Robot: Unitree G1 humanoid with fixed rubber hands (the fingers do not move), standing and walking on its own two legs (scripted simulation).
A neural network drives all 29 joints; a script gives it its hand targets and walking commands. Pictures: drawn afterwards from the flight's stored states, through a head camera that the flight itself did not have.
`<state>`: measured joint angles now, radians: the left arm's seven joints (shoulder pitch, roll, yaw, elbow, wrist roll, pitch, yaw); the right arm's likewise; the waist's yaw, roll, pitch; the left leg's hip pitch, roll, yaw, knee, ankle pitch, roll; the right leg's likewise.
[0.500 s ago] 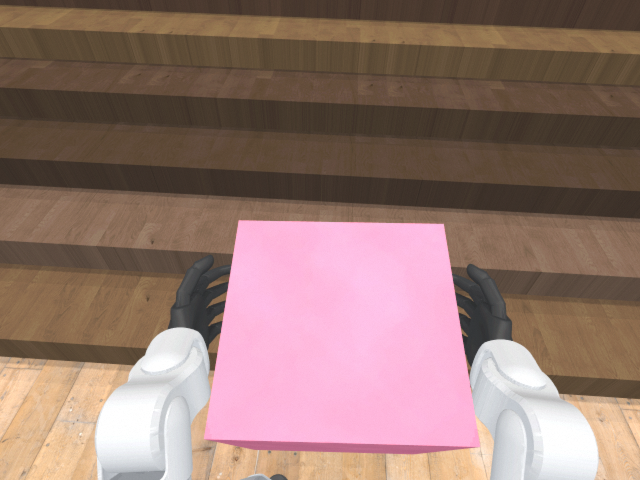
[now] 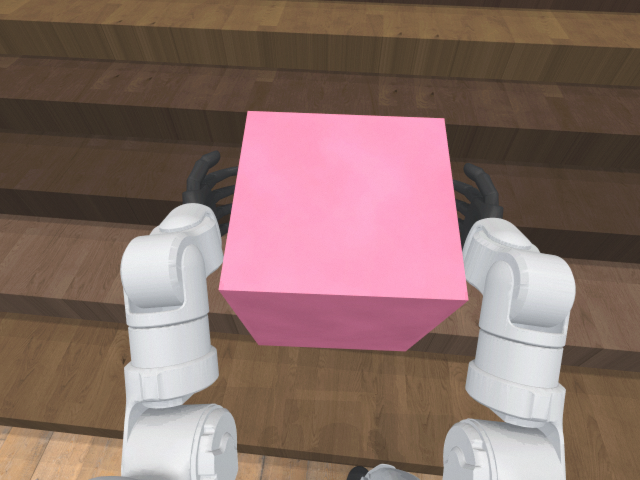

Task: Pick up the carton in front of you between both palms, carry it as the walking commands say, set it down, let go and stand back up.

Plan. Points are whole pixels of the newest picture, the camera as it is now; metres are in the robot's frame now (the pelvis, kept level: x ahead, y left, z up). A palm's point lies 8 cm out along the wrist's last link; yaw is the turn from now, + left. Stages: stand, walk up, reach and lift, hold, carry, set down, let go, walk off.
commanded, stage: carry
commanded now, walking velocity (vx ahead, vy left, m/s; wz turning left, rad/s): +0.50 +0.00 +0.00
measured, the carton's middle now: (337, 248) +0.36 +0.00 +0.09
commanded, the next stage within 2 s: none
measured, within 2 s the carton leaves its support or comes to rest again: neither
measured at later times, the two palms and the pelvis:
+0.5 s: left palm (265, 47) +0.70 +0.12 +0.18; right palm (455, 66) +0.65 -0.17 +0.18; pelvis +0.33 +0.02 +0.08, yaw -1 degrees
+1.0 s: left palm out of the picture +0.97 +0.15 +0.38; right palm out of the picture +1.02 -0.15 +0.38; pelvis +0.64 -0.05 +0.24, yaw -1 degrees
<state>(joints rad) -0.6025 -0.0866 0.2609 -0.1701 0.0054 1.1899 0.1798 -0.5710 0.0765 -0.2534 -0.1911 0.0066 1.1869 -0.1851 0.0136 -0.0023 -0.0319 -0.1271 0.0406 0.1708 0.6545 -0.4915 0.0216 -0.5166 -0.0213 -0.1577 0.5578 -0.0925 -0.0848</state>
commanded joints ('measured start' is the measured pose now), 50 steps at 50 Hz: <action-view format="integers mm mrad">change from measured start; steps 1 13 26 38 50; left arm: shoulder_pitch -501 -487 -384 -508 -984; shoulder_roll -600 -699 -640 -520 -953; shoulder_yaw -532 -694 -522 -506 -710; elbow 0 -274 -220 -55 -100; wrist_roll -181 -298 -95 -78 -450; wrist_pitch -9 -79 -77 44 21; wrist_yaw -11 -63 -41 14 -102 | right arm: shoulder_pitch -553 -490 -625 -623 -725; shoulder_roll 651 688 862 646 652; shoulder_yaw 554 640 845 590 349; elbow -26 -222 -261 -28 18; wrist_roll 165 138 376 317 1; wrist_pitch -9 -80 -76 39 34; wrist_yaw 4 2 80 60 16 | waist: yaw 39 99 -155 -49 19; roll -296 -73 7 86 30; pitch -507 -406 -555 -191 -403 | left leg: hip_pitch -485 -1294 371 -97 -765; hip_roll -84 24 189 101 -18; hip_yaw -81 -113 -702 -106 -281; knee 687 1344 -101 -580 1143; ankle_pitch -2 -67 633 627 253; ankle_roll -4 92 271 215 82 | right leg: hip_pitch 861 955 -398 -314 506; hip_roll -353 -302 90 -37 -200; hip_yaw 587 423 309 -52 567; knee -92 -158 1318 755 -122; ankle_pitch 577 208 -280 -321 -164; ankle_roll -132 -180 -8 -29 -146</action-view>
